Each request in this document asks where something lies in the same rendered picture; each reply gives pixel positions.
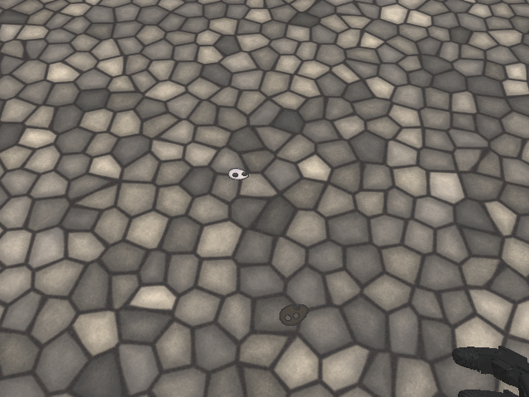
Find robot right hand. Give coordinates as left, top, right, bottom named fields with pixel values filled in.
left=452, top=346, right=529, bottom=397

